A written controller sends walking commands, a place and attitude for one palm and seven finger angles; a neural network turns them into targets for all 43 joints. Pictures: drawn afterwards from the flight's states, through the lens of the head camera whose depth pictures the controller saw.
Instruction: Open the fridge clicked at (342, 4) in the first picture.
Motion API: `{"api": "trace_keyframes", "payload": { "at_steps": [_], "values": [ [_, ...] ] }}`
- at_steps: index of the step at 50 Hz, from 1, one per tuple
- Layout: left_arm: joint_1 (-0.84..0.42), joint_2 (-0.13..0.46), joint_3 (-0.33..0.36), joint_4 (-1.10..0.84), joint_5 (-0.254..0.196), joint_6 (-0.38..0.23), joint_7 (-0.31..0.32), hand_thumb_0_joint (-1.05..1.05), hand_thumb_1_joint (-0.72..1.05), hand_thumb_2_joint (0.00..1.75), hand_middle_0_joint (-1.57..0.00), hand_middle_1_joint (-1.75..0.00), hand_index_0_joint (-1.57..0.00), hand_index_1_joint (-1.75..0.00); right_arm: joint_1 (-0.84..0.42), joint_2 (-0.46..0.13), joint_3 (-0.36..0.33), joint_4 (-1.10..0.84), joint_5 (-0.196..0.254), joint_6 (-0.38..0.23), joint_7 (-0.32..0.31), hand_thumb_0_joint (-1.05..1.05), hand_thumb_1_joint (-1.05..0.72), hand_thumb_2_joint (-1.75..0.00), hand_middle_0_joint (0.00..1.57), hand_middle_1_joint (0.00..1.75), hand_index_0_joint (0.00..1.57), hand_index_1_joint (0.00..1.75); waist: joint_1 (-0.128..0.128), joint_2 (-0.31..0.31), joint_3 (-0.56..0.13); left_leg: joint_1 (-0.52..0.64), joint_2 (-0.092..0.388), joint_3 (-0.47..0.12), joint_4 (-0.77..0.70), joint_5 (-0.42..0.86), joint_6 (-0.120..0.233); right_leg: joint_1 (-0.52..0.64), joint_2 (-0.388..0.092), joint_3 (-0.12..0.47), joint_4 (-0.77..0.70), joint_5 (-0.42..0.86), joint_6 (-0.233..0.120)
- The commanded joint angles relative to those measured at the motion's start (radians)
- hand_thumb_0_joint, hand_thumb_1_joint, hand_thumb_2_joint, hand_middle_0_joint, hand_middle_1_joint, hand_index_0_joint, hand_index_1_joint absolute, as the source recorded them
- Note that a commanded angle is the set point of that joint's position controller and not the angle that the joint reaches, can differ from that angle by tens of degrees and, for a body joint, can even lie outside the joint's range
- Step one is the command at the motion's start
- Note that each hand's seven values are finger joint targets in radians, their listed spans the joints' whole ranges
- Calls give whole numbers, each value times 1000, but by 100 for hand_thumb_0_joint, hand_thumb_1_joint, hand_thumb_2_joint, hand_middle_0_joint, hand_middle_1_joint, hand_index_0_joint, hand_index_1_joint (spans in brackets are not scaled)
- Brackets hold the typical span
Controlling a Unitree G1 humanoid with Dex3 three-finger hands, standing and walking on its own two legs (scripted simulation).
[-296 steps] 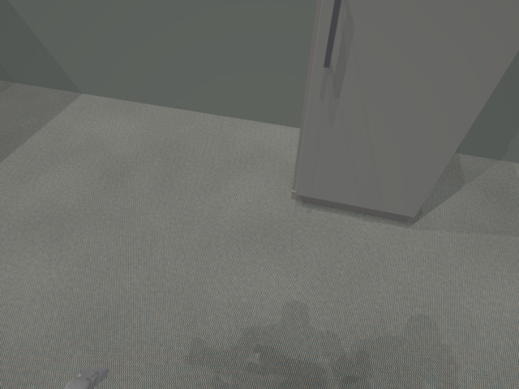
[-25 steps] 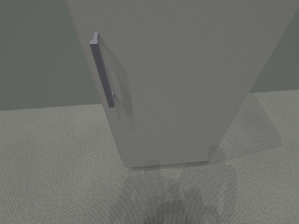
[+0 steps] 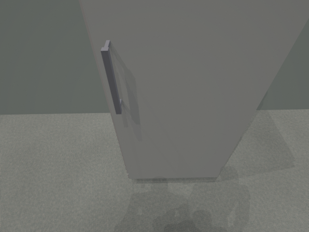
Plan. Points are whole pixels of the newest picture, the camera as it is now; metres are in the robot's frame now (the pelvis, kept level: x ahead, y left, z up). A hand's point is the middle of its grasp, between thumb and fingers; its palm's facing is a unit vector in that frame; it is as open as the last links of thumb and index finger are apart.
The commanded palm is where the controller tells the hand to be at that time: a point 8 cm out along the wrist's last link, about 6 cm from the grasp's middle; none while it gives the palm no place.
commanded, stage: come to a stop and stand still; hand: left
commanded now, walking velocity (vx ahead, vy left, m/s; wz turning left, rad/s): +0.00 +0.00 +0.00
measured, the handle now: (113, 81) +0.50 +0.16 +0.12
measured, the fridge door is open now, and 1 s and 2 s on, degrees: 0 0 0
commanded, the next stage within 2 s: look again from close up in 0.02 s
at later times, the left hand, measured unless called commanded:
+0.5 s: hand out of the picture +0.00 +0.20 -0.17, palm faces +0.03 -0.98 -0.22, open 7.4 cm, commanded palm none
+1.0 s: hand out of the picture +0.00 +0.21 -0.17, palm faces +0.02 -0.97 -0.23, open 7.4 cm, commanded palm none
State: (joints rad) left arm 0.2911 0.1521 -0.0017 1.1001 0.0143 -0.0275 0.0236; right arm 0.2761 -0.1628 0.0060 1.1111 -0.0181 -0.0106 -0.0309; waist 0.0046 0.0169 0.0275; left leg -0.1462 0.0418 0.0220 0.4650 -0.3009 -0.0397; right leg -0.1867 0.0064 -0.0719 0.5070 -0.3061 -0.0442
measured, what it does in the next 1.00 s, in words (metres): stands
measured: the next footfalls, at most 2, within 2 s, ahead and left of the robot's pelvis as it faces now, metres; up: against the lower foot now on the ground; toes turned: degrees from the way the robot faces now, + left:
none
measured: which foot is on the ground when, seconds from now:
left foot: down 0.00-1.00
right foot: down 0.00-1.00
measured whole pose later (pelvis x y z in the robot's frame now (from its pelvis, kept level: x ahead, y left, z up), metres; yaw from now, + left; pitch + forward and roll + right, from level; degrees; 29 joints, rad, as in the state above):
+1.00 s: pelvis -0.02 +0.01 +0.00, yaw +0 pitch -1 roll +1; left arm 0.24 0.20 0.01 1.11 0.02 -0.02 0.01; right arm 0.24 -0.19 0.01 1.13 -0.02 -0.02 -0.02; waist 0.01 0.00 0.04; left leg -0.15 0.02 0.03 0.42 -0.25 -0.02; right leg -0.20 -0.02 -0.06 0.46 -0.25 -0.02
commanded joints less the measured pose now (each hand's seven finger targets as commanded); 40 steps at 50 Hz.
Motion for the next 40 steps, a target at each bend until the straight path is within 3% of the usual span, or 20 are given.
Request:
{"api": "trace_keyframes", "payload": {
  "at_steps": [1,27,31,40],
  "values": [
    [40,140,30,-34,-2,-15,13,0,90,90,-20,-30,-20,-30,58,-80,-12,-26,3,-17,-5,0,-90,-90,20,30,20,30,-9,-27,14,-41,46,-20,-49,172,46,15,-133,134,-118,303,-14],
    [0,155,32,-34,-2,-2,6,0,90,90,-20,-30,-20,-30,40,-112,-16,-14,1,-23,-1,0,-90,-90,20,30,20,30,2,3,56,-84,61,-63,-127,116,62,-15,-115,118,-143,83,-3],
    [-7,165,33,-37,-1,-2,5,0,90,90,-20,-30,-20,-30,33,-121,-16,-17,1,-23,1,0,-90,-90,20,30,20,30,4,-17,45,-88,59,-64,-126,115,62,-9,-118,124,-145,79,-3],
    [-16,173,34,-36,0,-5,4,0,90,90,-20,-30,-20,-30,20,-136,-19,-16,2,-27,1,0,-90,-90,20,30,20,30,3,-1,13,-65,63,-65,-121,165,63,3,-122,116,-129,143,-2]
  ]
}}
